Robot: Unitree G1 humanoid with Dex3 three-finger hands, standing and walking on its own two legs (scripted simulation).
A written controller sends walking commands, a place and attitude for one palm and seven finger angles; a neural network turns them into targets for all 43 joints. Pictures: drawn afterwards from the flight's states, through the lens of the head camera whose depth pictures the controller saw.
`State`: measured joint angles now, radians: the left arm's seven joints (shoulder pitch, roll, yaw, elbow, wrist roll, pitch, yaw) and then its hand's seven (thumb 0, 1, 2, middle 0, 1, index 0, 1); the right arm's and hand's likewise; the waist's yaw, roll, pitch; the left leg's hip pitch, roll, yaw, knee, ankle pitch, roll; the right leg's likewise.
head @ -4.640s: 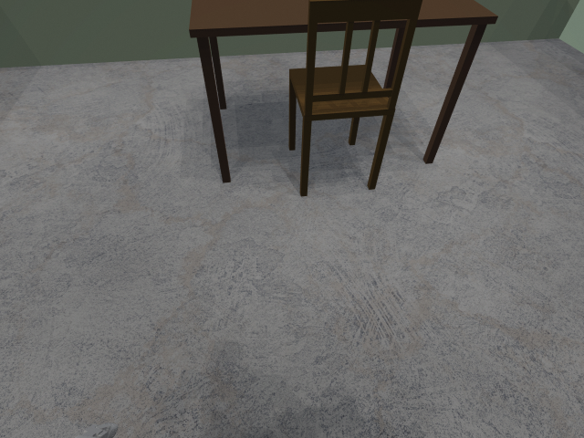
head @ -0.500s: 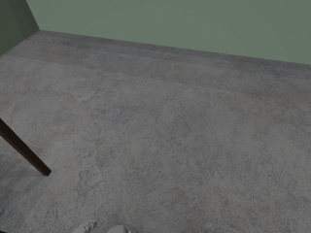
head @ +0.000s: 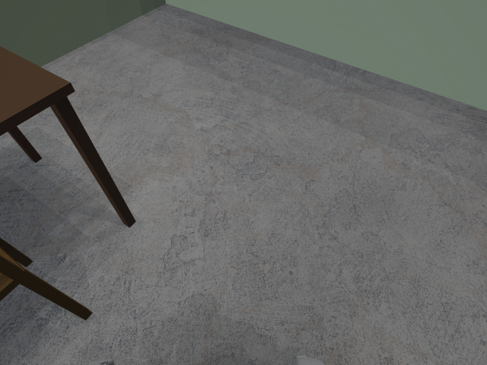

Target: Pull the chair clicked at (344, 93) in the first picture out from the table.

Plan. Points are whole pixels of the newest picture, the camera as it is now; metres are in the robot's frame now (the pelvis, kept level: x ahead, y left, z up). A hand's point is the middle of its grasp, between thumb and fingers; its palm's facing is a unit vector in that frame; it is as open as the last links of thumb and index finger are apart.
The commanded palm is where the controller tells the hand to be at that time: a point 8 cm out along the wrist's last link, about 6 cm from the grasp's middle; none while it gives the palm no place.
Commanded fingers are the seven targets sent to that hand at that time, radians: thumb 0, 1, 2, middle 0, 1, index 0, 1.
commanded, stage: turn to face it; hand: left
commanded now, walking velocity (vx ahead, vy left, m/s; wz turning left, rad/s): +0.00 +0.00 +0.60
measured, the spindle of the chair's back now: out of the picture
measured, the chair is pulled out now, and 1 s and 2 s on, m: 0.00 0.00 0.00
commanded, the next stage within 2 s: take the last steps up to it in 1.50 s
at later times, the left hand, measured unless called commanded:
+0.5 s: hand out of the picture -0.05 +0.18 -0.17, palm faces +0.36 -0.90 -0.24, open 7.4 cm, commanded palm none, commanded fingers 0.00 0.90 0.90 -0.20 -0.30 -0.20 -0.30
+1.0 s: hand out of the picture -0.04 +0.21 -0.15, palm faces +0.58 -0.77 -0.27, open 7.4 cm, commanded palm none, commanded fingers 0.00 0.90 0.90 -0.20 -0.30 -0.20 -0.30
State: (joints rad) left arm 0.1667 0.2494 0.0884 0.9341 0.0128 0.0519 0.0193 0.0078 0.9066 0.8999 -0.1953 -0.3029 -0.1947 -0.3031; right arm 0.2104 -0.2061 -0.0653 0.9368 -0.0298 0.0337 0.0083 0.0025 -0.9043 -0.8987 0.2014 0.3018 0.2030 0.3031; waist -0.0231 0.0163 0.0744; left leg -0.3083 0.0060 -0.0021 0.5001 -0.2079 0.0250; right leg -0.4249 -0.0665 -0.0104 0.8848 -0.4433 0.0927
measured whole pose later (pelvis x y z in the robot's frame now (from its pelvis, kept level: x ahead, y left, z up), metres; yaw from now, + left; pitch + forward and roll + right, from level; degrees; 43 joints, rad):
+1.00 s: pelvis -0.04 -0.04 +0.00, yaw +37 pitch +1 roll +0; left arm 0.11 0.23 0.05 0.85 0.01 0.03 0.02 0.01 0.90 0.90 -0.20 -0.30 -0.20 -0.30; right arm 0.23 -0.23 -0.07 0.92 -0.03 0.06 0.01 0.00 -0.90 -0.90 0.20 0.30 0.20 0.30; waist -0.05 0.03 0.07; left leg -0.32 -0.08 -0.14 0.53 -0.22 0.02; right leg -0.30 -0.02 0.00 0.64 -0.36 0.08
